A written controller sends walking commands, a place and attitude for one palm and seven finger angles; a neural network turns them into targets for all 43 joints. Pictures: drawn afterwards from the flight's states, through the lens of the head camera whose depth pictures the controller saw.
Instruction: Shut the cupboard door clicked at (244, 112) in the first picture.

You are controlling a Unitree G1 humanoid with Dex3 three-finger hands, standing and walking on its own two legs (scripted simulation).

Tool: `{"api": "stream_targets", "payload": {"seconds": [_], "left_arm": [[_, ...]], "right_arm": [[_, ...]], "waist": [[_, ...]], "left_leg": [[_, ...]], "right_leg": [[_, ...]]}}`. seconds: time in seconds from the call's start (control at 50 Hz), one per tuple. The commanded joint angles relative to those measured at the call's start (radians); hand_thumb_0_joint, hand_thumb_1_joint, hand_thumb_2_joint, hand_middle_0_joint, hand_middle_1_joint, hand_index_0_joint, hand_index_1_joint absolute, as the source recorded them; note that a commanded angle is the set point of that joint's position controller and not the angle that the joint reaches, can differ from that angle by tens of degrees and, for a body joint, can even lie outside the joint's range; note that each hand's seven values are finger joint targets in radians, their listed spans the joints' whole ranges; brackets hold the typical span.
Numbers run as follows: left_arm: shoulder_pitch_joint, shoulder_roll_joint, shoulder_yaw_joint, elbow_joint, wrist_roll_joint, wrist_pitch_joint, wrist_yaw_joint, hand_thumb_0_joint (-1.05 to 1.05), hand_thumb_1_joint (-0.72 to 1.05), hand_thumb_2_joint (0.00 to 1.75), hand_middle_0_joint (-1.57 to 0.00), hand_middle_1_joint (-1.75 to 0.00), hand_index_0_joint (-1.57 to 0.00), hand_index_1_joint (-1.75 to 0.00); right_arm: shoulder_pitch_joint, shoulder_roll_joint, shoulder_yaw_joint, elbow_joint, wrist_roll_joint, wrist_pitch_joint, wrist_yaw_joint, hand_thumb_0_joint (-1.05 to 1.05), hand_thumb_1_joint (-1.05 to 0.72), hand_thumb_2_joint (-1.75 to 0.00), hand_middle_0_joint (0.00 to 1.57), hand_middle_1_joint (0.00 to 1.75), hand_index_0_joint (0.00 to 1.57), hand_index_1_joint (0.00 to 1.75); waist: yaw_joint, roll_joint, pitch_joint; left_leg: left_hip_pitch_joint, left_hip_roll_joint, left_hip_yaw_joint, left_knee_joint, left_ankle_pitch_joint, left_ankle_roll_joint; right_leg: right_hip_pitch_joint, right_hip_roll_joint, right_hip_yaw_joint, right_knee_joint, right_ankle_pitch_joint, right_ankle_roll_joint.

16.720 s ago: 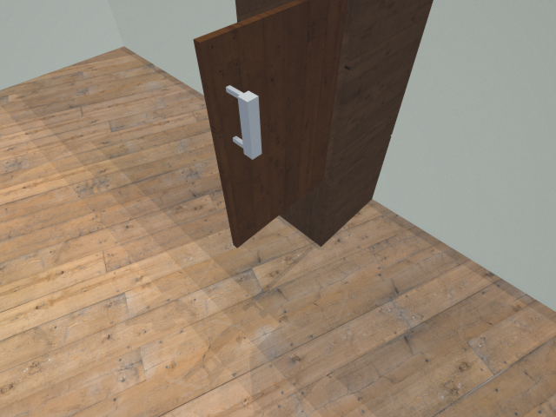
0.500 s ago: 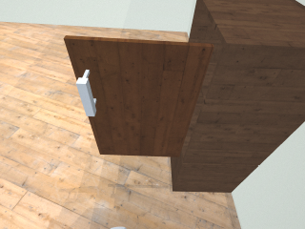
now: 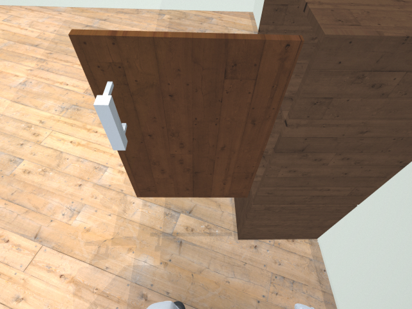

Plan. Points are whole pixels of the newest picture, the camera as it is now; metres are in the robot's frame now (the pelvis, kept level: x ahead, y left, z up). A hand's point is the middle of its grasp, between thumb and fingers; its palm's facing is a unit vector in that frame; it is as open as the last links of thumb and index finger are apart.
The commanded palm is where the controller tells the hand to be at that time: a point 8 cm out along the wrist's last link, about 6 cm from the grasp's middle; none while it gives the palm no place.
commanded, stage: come to a stop and stand still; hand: left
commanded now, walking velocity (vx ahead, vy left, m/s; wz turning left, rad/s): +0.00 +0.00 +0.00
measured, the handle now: (115, 117) +0.45 +0.23 +0.09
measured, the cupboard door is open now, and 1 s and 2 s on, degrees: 90 90 90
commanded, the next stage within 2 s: look again from close up in 0.58 s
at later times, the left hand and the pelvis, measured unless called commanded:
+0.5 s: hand out of the picture -0.06 +0.13 -0.17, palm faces +0.08 -0.99 -0.14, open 7.3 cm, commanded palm none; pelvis -0.04 -0.03 +0.01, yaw +2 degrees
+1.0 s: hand out of the picture -0.01 +0.18 -0.18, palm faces +0.06 -0.98 -0.21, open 7.4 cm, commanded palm none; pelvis -0.03 +0.00 +0.00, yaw +2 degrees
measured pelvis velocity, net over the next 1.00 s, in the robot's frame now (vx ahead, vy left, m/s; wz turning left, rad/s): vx -0.03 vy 0.00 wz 0.04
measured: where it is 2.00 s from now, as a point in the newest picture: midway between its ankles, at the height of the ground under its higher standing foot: outside the picture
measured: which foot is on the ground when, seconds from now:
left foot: down 0.00-0.08, up 0.10-0.22, down 0.24-1.00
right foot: up 0.00-0.04, down 0.06-1.00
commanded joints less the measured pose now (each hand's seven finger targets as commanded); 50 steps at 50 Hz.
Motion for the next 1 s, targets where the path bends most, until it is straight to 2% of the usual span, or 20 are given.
{"api": "stream_targets", "payload": {"seconds": [0.0, 0.02, 0.04, 0.06, 0.08, 0.14, 0.18, 0.22, 0.26, 0.3, 0.4, 0.52, 0.64, 0.66, 0.68, 0.7, 0.76, 0.8, 0.9, 0.98], "left_arm": [[0.237, 0.026, 0.008, 0.003, 0.009, -0.011, -0.001, 0.0, 0.9, 0.9, -0.2, -0.3, -0.2, -0.3], [0.209, 0.083, 0.01, -0.013, 0.016, -0.022, 0.004, 0.0, 0.9, 0.9, -0.2, -0.3, -0.2, -0.3], [0.128, 0.141, 0.011, -0.043, 0.011, -0.023, 0.005, 0.0, 0.9, 0.9, -0.2, -0.3, -0.2, -0.3], [0.053, 0.15, 0.01, -0.073, 0.008, -0.021, 0.006, 0.0, 0.9, 0.9, -0.2, -0.3, -0.2, -0.3], [-0.003, 0.133, 0.007, -0.083, 0.011, -0.028, 0.008, 0.0, 0.9, 0.9, -0.2, -0.3, -0.2, -0.3], [0.012, 0.104, -0.003, -0.057, 0.0, -0.045, 0.004, 0.0, 0.9, 0.9, -0.2, -0.3, -0.2, -0.3], [0.039, 0.101, -0.01, -0.035, -0.008, -0.046, 0.003, 0.0, 0.9, 0.9, -0.2, -0.3, -0.2, -0.3], [0.1, 0.056, -0.022, -0.012, -0.021, -0.043, -0.002, 0.0, 0.9, 0.9, -0.2, -0.3, -0.2, -0.3], [0.119, 0.036, -0.027, 0.005, -0.016, -0.041, -0.004, 0.0, 0.9, 0.9, -0.2, -0.3, -0.2, -0.3], [0.117, 0.047, -0.026, 0.044, -0.014, -0.038, -0.003, 0.0, 0.9, 0.9, -0.2, -0.3, -0.2, -0.3], [0.142, 0.042, -0.034, 0.083, -0.015, -0.049, -0.006, 0.0, 0.9, 0.9, -0.2, -0.3, -0.2, -0.3], [0.151, 0.03, -0.033, 0.098, -0.015, -0.054, -0.002, 0.0, 0.9, 0.9, -0.2, -0.3, -0.2, -0.3], [0.205, 0.007, -0.034, 0.12, -0.014, -0.055, 0.0, 0.0, 0.9, 0.9, -0.2, -0.3, -0.2, -0.3], [0.136, 0.206, -0.04, 0.018, 0.007, -0.07, 0.0, 0.0, 0.9, 0.9, -0.2, -0.3, -0.2, -0.3], [0.141, 0.12, -0.025, 0.035, 0.0, -0.06, 0.007, 0.0, 0.9, 0.9, -0.2, -0.3, -0.2, -0.3], [0.172, 0.065, -0.03, 0.053, 0.006, -0.06, 0.012, 0.0, 0.9, 0.9, -0.2, -0.3, -0.2, -0.3], [0.165, 0.075, -0.028, 0.022, 0.002, -0.058, 0.014, 0.0, 0.9, 0.9, -0.2, -0.3, -0.2, -0.3], [0.101, 0.075, -0.018, 0.002, 0.0, -0.058, 0.019, 0.0, 0.9, 0.9, -0.2, -0.3, -0.2, -0.3], [0.15, 0.052, -0.027, 0.002, -0.002, -0.053, 0.02, 0.0, 0.9, 0.9, -0.2, -0.3, -0.2, -0.3], [0.168, 0.063, -0.031, 0.008, -0.005, -0.056, 0.019, 0.0, 0.9, 0.9, -0.2, -0.3, -0.2, -0.3]], "right_arm": [[0.069, -0.147, -0.042, -0.042, 0.001, 0.018, 0.013, 0.0, -0.9, -0.9, 0.2, 0.3, 0.2, 0.3], [0.08, -0.088, -0.033, -0.055, 0.011, 0.028, 0.02, 0.0, -0.9, -0.9, 0.2, 0.3, 0.2, 0.3], [0.067, -0.063, -0.026, -0.072, 0.01, 0.04, 0.03, 0.0, -0.9, -0.9, 0.2, 0.3, 0.2, 0.3], [0.06, -0.079, -0.031, -0.069, 0.005, 0.046, 0.037, 0.0, -0.9, -0.9, 0.2, 0.3, 0.2, 0.3], [0.079, -0.074, -0.03, -0.056, 0.002, 0.045, 0.042, 0.0, -0.9, -0.9, 0.2, 0.3, 0.2, 0.3], [0.148, -0.068, -0.016, -0.011, 0.005, 0.026, 0.037, 0.0, -0.9, -0.9, 0.2, 0.3, 0.2, 0.3], [0.182, -0.055, -0.004, 0.018, 0.008, 0.013, 0.034, 0.0, -0.9, -0.9, 0.2, 0.3, 0.2, 0.3], [0.184, -0.098, 0.005, 0.032, 0.004, -0.013, 0.025, 0.0, -0.9, -0.9, 0.2, 0.3, 0.2, 0.3], [0.147, -0.124, 0.009, 0.031, 0.004, -0.011, 0.019, 0.0, -0.9, -0.9, 0.2, 0.3, 0.2, 0.3], [0.152, -0.101, 0.016, 0.055, 0.006, -0.016, 0.02, 0.0, -0.9, -0.9, 0.2, 0.3, 0.2, 0.3], [0.214, -0.087, 0.016, 0.082, 0.009, -0.007, 0.019, 0.0, -0.9, -0.9, 0.2, 0.3, 0.2, 0.3], [0.271, -0.065, 0.019, 0.11, 0.006, 0.0, 0.021, 0.0, -0.9, -0.9, 0.2, 0.3, 0.2, 0.3], [0.288, -0.048, 0.023, 0.118, 0.006, -0.007, 0.017, 0.0, -0.9, -0.9, 0.2, 0.3, 0.2, 0.3], [0.206, -0.184, -0.011, -0.034, -0.012, -0.01, 0.032, 0.0, -0.9, -0.9, 0.2, 0.3, 0.2, 0.3], [0.184, -0.164, -0.024, -0.022, -0.01, -0.024, 0.021, 0.0, -0.9, -0.9, 0.2, 0.3, 0.2, 0.3], [0.193, -0.118, -0.019, -0.009, -0.01, -0.02, 0.014, 0.0, -0.9, -0.9, 0.2, 0.3, 0.2, 0.3], [0.255, -0.088, -0.009, -0.03, -0.009, -0.004, 0.019, 0.0, -0.9, -0.9, 0.2, 0.3, 0.2, 0.3], [0.3, -0.079, -0.013, -0.019, -0.006, -0.007, 0.02, 0.0, -0.9, -0.9, 0.2, 0.3, 0.2, 0.3], [0.243, -0.126, -0.002, -0.027, 0.004, -0.031, 0.02, 0.0, -0.9, -0.9, 0.2, 0.3, 0.2, 0.3], [0.216, -0.142, 0.001, -0.024, 0.006, -0.04, 0.018, 0.0, -0.9, -0.9, 0.2, 0.3, 0.2, 0.3]], "waist": [[0.038, -0.004, -0.143], [0.024, -0.19, -0.098], [0.009, -0.299, -0.032], [0.004, -0.216, -0.012], [-0.024, -0.189, -0.012], [-0.032, -0.197, -0.06], [-0.034, -0.118, -0.071], [0.005, 0.073, -0.069], [0.029, 0.059, -0.026], [0.026, 0.141, -0.01], [0.003, 0.0, -0.017], [-0.019, -0.046, 0.011], [-0.009, 0.007, 0.01], [-0.057, 0.1, 0.136], [-0.021, 0.153, -0.02], [-0.028, 0.166, -0.089], [-0.041, -0.078, -0.104], [-0.069, -0.155, -0.069], [-0.012, 0.103, 0.021], [0.003, 0.053, -0.048]], "left_leg": [[-0.064, 0.128, -0.15, -0.067, -0.14, 0.043], [-0.114, 0.02, -0.084, 0.061, -0.296, -0.02], [-0.092, -0.033, -0.054, 0.191, -0.323, -0.049], [-0.02, -0.025, -0.089, 0.315, -0.33, -0.042], [-0.023, -0.028, -0.099, 0.359, -0.293, -0.037], [0.011, -0.031, -0.067, 0.249, -0.219, -0.045], [0.121, -0.028, -0.062, 0.012, -0.092, -0.051], [0.143, 0.072, -0.21, -0.129, 0.082, -0.009], [0.015, 0.11, -0.239, -0.185, -0.074, 0.012], [-0.018, 0.076, -0.235, -0.231, -0.173, 0.001], [0.057, 0.034, -0.17, -0.198, -0.21, -0.021], [0.111, 0.019, -0.138, -0.151, -0.174, -0.028], [0.077, 0.022, -0.15, -0.172, -0.189, -0.023], [0.055, -0.037, -0.158, -0.15, -0.116, -0.026], [0.028, 0.035, -0.187, -0.083, -0.281, -0.017], [0.013, 0.027, -0.191, -0.062, -0.291, -0.013], [0.022, -0.012, -0.144, 0.071, -0.239, -0.017], [0.068, -0.012, -0.12, 0.125, -0.165, -0.025], [-0.033, 0.071, -0.244, -0.118, -0.128, 0.007], [0.03, 0.061, -0.211, -0.1, 0.043, 0.009]], "right_leg": [[0.223, -0.024, 0.001, -0.324, 0.186, -0.014], [0.149, -0.175, 0.21, -0.474, 0.078, -0.069], [-0.025, -0.305, 0.328, -0.587, -0.086, -0.15], [-0.148, -0.328, 0.315, -0.624, -0.176, -0.196], [-0.15, -0.267, 0.261, -0.59, -0.09, -0.182], [0.009, -0.19, 0.13, -0.447, 0.301, -0.161], [0.024, -0.164, 0.1, -0.367, 0.311, -0.127], [0.03, -0.074, 0.063, -0.302, 0.223, -0.056], [0.134, -0.049, 0.064, -0.365, 0.159, -0.032], [0.17, -0.057, 0.052, -0.362, 0.195, -0.033], [0.12, -0.076, 0.083, -0.467, 0.103, -0.039], [0.016, -0.087, 0.096, -0.514, -0.015, -0.042], [0.04, -0.079, 0.087, -0.486, 0.038, -0.044], [-0.025, -0.035, 0.061, -0.405, 0.096, -0.073], [0.008, -0.079, 0.061, -0.367, -0.026, -0.066], [0.04, -0.077, 0.075, -0.372, -0.014, -0.067], [-0.012, -0.143, 0.157, -0.455, -0.126, -0.088], [-0.114, -0.171, 0.156, -0.469, -0.126, -0.099], [0.013, -0.05, 0.024, -0.3, 0.133, -0.04], [0.104, -0.063, 0.035, -0.297, 0.261, -0.034]]}}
